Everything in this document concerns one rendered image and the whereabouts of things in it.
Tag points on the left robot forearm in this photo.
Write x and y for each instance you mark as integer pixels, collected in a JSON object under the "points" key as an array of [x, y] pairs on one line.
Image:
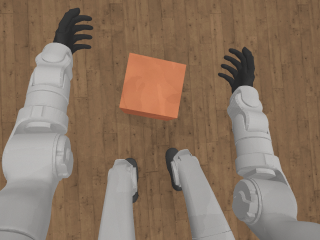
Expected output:
{"points": [[47, 97]]}

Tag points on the carton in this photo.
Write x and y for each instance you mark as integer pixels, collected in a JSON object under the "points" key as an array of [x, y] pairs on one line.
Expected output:
{"points": [[152, 87]]}

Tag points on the right robot forearm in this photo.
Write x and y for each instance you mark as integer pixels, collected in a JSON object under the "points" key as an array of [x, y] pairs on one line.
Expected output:
{"points": [[252, 139]]}

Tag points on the robot right shin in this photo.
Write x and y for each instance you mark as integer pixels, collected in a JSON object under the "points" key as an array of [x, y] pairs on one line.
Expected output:
{"points": [[184, 152]]}

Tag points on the robot left hand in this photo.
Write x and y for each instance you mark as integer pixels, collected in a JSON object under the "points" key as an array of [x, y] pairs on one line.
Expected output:
{"points": [[65, 34]]}

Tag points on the right robot upper arm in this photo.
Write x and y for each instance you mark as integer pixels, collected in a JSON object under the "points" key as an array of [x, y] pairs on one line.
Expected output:
{"points": [[269, 209]]}

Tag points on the robot left thigh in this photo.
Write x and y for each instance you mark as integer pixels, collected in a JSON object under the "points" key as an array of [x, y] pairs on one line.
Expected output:
{"points": [[117, 219]]}

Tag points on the left robot upper arm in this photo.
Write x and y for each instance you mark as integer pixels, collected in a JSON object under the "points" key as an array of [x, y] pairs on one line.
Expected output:
{"points": [[34, 164]]}

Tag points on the robot right hand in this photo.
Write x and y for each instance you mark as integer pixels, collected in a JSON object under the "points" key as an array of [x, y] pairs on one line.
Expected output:
{"points": [[244, 75]]}

